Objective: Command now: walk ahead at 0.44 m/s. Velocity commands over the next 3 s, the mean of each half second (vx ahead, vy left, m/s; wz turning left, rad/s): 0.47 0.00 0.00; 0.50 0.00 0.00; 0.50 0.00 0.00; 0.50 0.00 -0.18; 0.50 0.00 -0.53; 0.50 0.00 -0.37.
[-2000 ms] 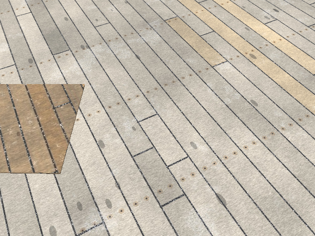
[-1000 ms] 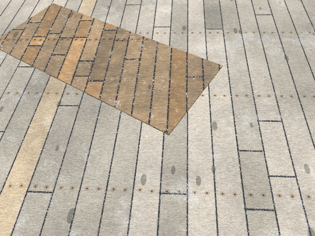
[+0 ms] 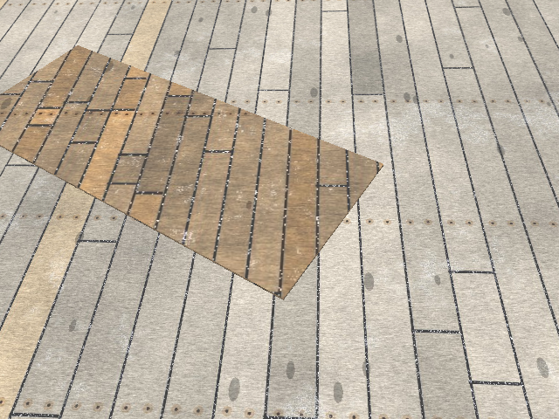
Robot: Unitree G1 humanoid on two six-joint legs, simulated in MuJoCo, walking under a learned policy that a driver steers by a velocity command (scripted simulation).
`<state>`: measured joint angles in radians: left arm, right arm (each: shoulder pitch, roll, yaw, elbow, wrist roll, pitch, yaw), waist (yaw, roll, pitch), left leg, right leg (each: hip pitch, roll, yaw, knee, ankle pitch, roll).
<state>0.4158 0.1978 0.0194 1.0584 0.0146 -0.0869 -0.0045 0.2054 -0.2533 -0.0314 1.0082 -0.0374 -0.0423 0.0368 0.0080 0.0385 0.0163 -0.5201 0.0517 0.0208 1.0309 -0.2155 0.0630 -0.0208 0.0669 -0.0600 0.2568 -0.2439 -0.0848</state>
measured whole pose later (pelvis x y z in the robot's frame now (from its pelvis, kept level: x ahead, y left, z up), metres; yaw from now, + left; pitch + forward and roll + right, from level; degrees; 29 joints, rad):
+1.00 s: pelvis +0.57 -0.03 -0.01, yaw +0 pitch -1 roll +0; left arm 0.27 0.22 0.05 1.00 0.02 -0.08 -0.01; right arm 0.28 -0.22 -0.05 1.00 -0.03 -0.06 0.01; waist -0.01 0.03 0.06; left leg -0.45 0.05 -0.01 1.13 -0.29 0.08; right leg -0.21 0.07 -0.11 0.38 -0.18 -0.10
